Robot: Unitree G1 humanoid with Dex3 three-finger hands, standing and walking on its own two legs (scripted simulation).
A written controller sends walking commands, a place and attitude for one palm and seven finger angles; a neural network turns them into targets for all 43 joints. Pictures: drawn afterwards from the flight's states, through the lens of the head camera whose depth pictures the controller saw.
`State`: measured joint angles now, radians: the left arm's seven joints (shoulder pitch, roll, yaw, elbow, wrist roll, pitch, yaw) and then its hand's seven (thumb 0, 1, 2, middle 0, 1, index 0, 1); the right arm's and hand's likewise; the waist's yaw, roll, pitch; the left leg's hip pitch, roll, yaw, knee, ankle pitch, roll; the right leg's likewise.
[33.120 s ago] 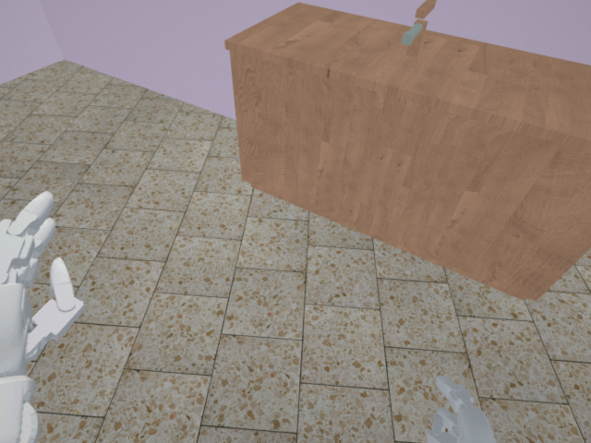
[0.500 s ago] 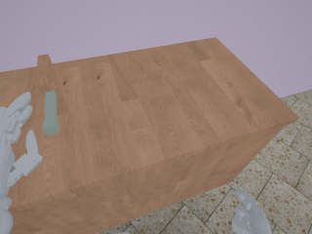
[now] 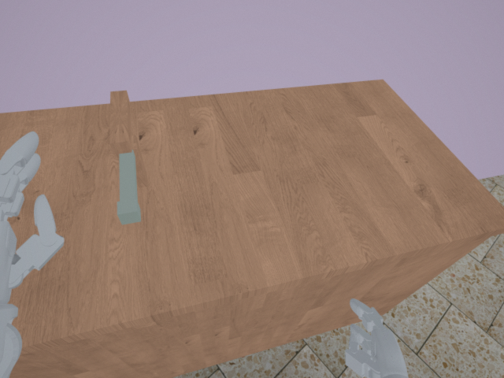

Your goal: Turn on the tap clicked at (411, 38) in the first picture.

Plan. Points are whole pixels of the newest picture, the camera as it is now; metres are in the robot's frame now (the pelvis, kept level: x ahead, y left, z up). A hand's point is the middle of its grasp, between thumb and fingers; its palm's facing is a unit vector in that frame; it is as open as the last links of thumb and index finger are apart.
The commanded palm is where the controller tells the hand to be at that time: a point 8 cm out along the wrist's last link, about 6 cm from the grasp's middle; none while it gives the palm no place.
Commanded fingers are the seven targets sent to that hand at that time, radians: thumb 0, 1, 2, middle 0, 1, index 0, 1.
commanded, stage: come to a stop and stand still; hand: left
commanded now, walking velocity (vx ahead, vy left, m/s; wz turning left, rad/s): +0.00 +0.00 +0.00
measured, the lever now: (129, 211) +0.32 +0.22 +0.07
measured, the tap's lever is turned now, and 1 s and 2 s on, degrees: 0 0 0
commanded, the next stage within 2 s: look again from close up in 0.10 s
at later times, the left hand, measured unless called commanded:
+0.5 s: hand (76, 241) +0.23 +0.23 +0.16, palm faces +0.37 -0.85 -0.37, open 7.4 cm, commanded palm +0.17 +0.27 +0.17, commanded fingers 0.00 0.90 0.90 -0.20 -0.30 -0.20 -0.30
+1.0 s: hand (109, 243) +0.23 +0.19 +0.16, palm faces +0.34 -0.86 -0.38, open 7.4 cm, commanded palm +0.16 +0.23 +0.17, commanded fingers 0.00 0.90 0.90 -0.20 -0.30 -0.20 -0.30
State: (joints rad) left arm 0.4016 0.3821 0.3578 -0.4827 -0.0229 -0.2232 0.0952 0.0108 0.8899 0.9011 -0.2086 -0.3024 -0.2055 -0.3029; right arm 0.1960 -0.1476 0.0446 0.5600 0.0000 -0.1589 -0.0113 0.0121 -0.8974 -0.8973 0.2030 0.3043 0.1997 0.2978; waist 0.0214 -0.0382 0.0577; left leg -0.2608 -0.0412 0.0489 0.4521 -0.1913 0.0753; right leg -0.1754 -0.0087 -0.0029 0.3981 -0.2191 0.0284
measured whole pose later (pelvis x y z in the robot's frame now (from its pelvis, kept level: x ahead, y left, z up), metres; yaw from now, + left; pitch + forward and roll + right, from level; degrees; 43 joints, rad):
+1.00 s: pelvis +0.00 -0.05 +0.00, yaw +0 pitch +0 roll -1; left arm 0.44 0.38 0.35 -0.49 -0.07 -0.17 0.10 0.01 0.89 0.90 -0.21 -0.30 -0.20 -0.30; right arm 0.20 -0.17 0.01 0.55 0.02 -0.09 -0.03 0.01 -0.90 -0.90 0.20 0.30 0.20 0.30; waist 0.01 -0.01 0.05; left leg -0.26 0.03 0.02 0.44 -0.19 0.01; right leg -0.17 0.06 -0.02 0.37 -0.21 -0.04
